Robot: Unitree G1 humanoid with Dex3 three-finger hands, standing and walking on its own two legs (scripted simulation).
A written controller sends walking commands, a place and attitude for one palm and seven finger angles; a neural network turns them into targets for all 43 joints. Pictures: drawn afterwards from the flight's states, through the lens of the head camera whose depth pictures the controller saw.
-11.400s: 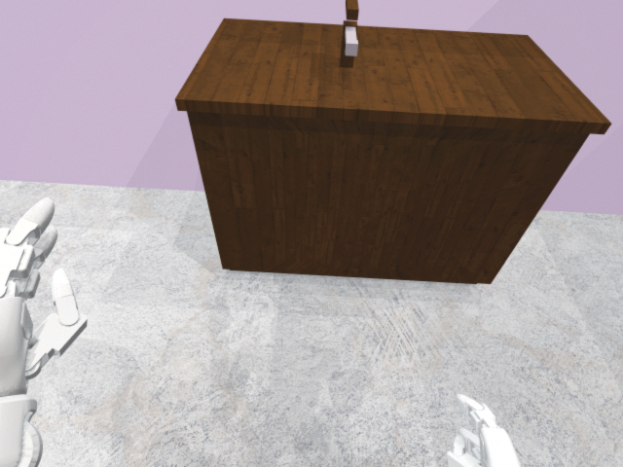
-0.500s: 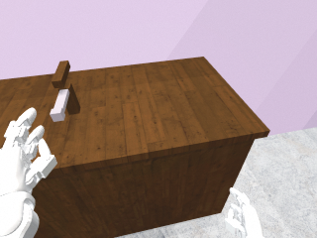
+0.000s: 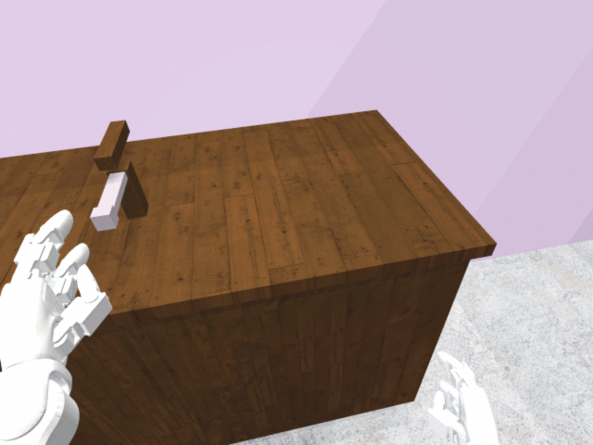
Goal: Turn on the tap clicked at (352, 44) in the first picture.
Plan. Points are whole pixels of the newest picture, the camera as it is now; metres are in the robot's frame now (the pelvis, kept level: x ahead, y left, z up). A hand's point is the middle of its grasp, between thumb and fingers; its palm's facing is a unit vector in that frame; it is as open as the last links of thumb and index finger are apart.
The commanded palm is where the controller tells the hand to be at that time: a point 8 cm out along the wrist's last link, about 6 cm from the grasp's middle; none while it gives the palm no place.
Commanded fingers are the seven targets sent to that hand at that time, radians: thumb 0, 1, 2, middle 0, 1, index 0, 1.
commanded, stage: turn the palm inward beside the body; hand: left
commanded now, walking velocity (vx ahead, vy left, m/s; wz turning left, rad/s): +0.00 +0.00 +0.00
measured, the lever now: (105, 218) +0.37 +0.36 +0.13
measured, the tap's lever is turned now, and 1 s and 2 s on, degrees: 0 0 0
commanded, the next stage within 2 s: reach beside the lever's end, fingers flat in 0.20 s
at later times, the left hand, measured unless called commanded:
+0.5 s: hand (102, 290) +0.20 +0.24 +0.18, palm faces +0.53 -0.84 -0.10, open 7.4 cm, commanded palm +0.15 +0.28 +0.19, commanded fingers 0.00 0.90 0.90 -0.20 -0.30 -0.20 -0.30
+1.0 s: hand (107, 261) +0.26 +0.28 +0.17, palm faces +0.54 -0.84 -0.09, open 7.5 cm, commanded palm +0.21 +0.32 +0.17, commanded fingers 0.00 0.90 0.90 -0.19 -0.26 -0.19 -0.26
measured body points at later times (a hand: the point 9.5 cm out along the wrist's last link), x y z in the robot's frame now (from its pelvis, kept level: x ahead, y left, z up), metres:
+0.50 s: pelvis +0.01 +0.00 +0.00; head -0.03 -0.03 +0.45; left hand +0.17 +0.29 +0.19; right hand +0.23 -0.21 -0.07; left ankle +0.02 +0.15 -0.73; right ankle +0.01 -0.09 -0.73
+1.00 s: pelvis +0.01 +0.01 +0.00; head -0.01 -0.02 +0.45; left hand +0.22 +0.32 +0.17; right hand +0.21 -0.21 -0.08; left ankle +0.02 +0.15 -0.73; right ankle +0.01 -0.09 -0.73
